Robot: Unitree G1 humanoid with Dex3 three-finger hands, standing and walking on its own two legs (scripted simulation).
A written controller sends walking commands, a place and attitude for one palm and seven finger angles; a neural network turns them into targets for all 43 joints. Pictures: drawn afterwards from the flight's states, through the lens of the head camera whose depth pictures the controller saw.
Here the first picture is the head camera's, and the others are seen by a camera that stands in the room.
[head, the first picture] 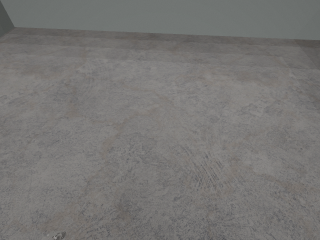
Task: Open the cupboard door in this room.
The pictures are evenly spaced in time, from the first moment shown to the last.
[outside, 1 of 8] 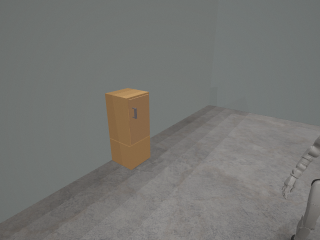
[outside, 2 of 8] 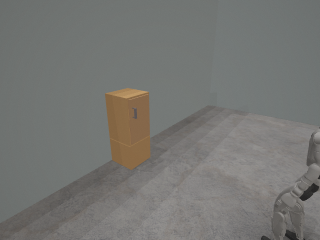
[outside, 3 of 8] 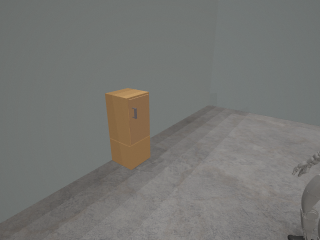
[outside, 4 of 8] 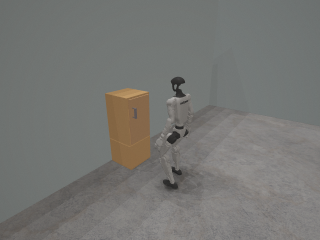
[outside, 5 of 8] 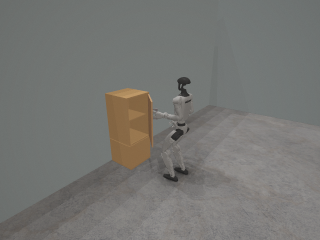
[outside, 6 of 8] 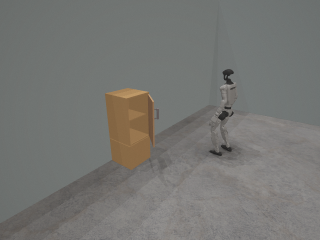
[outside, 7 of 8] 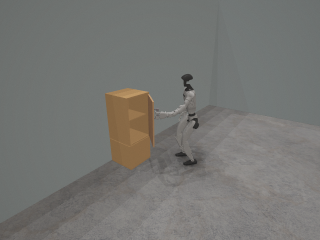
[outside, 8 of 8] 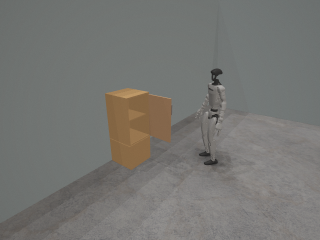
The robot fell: no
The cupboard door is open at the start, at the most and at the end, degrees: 0 92 89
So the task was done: yes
